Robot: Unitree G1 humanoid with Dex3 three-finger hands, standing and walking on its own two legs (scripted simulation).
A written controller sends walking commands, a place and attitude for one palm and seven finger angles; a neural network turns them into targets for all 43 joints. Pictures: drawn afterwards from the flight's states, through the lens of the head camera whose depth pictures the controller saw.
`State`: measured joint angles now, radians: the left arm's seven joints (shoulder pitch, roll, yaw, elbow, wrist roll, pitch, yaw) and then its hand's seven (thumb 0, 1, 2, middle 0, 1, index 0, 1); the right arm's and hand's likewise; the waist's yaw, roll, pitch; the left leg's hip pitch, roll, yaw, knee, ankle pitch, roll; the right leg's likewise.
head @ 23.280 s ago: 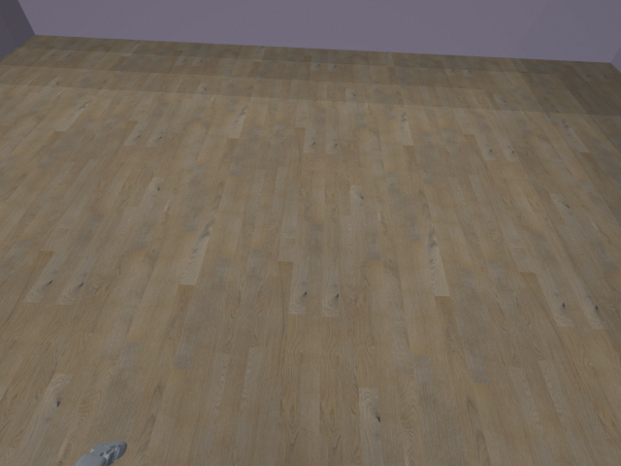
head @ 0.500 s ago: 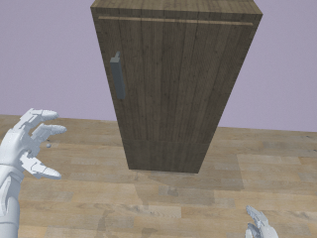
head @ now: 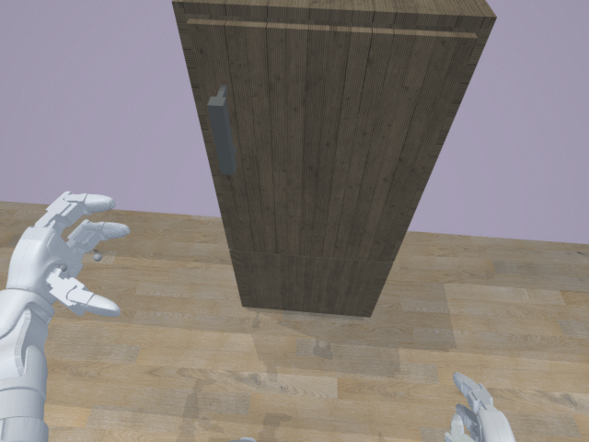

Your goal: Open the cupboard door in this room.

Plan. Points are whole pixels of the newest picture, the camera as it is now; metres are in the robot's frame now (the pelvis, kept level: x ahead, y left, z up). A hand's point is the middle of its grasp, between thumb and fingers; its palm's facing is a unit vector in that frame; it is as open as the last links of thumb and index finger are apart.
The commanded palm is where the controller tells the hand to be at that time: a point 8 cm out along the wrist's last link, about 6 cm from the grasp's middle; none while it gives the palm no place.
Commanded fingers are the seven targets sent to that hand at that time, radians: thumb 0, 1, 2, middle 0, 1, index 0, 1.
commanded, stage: move the hooked fingers beside the handle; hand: left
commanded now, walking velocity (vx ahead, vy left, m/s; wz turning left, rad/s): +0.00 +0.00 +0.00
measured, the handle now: (225, 131) +0.60 +0.17 +0.08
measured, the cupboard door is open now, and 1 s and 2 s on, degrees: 0 0 0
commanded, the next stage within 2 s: none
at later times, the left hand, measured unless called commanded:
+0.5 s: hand (139, 203) +0.40 +0.25 +0.10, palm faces -0.04 -1.00 +0.00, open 14.0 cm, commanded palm +0.38 +0.30 +0.09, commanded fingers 0.00 -0.50 0.30 -0.30 -1.20 -0.30 -1.20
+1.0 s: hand (161, 172) +0.47 +0.24 +0.09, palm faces -0.02 -1.00 +0.01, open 14.0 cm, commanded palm +0.45 +0.29 +0.09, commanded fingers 0.00 -0.50 0.30 -0.30 -1.20 -0.30 -1.20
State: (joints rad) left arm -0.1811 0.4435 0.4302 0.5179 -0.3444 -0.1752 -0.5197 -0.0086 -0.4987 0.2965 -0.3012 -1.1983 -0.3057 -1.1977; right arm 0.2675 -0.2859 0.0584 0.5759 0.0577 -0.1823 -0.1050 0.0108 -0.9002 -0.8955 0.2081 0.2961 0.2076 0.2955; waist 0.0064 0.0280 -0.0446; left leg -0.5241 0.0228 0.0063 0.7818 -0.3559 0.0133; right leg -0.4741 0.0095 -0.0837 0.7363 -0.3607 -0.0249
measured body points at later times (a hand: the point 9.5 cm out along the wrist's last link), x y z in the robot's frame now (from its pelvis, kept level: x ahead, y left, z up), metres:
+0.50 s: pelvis +0.01 +0.02 +0.00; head +0.07 +0.02 +0.44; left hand +0.40 +0.31 +0.10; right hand +0.10 -0.25 -0.10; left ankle +0.03 +0.11 -0.71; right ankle +0.01 -0.10 -0.71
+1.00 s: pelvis +0.01 +0.01 -0.01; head +0.09 +0.02 +0.43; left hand +0.47 +0.30 +0.09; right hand +0.05 -0.27 -0.12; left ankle +0.03 +0.11 -0.71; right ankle +0.01 -0.10 -0.71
